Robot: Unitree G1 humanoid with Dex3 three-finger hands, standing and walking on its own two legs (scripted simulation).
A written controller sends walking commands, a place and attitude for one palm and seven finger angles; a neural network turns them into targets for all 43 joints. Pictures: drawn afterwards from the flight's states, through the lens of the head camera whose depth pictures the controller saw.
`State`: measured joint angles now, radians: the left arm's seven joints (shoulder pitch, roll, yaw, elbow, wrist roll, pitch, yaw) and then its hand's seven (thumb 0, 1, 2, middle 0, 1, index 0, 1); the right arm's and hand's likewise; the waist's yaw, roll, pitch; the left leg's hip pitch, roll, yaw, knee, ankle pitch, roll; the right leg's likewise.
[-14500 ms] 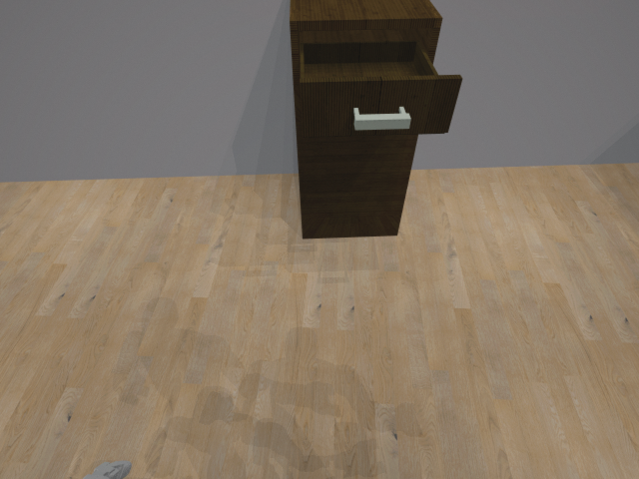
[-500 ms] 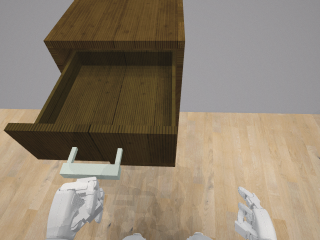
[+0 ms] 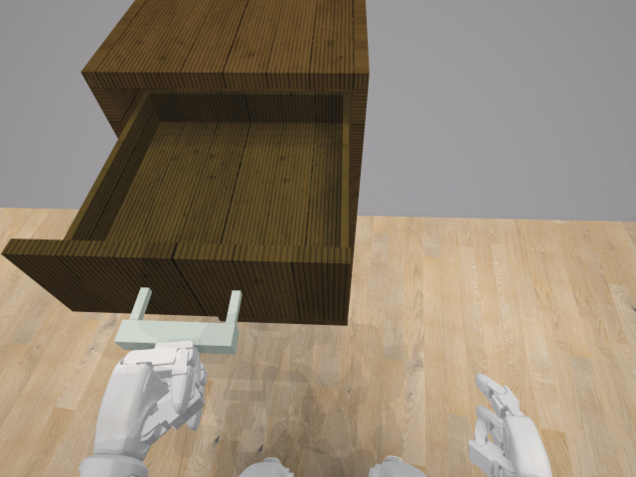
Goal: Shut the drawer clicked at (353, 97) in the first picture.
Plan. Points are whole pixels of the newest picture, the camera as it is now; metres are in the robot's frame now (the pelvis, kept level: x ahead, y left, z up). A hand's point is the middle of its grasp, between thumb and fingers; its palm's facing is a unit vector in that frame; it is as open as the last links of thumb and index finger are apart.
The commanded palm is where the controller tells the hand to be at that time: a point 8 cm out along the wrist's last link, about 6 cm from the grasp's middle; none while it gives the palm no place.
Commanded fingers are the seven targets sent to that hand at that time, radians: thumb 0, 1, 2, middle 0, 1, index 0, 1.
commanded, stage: push the drawer shut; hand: left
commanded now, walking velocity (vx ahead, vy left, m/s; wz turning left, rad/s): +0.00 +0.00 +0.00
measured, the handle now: (184, 317) +0.28 +0.17 +0.07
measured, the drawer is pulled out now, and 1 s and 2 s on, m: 0.30 0.20 0.06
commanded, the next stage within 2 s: none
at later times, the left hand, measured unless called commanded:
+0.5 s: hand (204, 344) +0.26 +0.14 +0.06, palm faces -0.05 -1.00 -0.06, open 2.9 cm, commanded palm +0.25 +0.20 +0.07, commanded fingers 0.00 0.90 0.90 -1.40 -1.60 -1.40 -1.60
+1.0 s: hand (213, 302) +0.31 +0.14 +0.06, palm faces -0.04 -1.00 -0.05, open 3.0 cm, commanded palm +0.30 +0.20 +0.07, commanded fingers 0.00 0.90 0.90 -1.40 -1.60 -1.40 -1.60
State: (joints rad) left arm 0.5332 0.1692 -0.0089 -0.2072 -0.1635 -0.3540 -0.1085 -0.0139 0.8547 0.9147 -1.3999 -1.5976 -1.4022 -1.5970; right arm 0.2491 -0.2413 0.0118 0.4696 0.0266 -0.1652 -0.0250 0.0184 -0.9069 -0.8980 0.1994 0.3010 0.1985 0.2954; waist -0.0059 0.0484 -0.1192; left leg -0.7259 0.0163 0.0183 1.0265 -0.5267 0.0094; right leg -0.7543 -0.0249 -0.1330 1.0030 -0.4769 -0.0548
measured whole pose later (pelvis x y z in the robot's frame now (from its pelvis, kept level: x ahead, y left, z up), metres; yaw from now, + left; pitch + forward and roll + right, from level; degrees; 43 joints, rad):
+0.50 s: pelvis -0.02 +0.01 +0.01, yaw +0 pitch +11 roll -1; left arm 0.16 0.19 0.00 0.05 -0.16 -0.29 -0.07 -0.02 0.78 0.94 -1.40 -1.60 -1.40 -1.60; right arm 0.23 -0.25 0.05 0.53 0.03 -0.18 -0.03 0.02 -0.91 -0.90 0.20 0.30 0.20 0.30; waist -0.02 0.04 -0.09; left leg -0.71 0.00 0.02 0.99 -0.48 0.03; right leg -0.73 -0.04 -0.13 0.95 -0.42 -0.04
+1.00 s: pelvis -0.01 +0.02 +0.01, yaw +0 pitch +12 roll +0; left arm -0.05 0.17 0.02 0.27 -0.14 -0.35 -0.04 -0.02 0.77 0.92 -1.40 -1.60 -1.40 -1.60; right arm 0.23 -0.26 0.03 0.58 0.02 -0.13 -0.01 0.02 -0.91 -0.90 0.20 0.30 0.20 0.30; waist -0.02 0.03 -0.08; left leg -0.68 -0.01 0.04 0.94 -0.46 0.04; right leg -0.72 -0.04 -0.11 0.92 -0.41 -0.03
